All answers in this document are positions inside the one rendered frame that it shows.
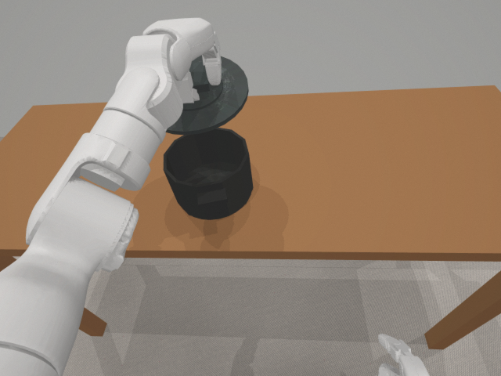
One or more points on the table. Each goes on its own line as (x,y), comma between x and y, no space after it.
(403,174)

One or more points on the knob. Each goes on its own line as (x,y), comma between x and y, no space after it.
(199,77)

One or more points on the lid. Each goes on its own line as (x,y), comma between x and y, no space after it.
(217,106)

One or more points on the pot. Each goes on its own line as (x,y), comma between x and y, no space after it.
(209,173)

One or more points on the left robot upper arm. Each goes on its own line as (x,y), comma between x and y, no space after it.
(42,293)

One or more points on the left robot forearm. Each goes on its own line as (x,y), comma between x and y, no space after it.
(119,148)

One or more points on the robot left hand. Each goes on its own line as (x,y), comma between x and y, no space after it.
(202,41)

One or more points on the robot right hand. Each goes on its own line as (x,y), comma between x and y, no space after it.
(409,365)

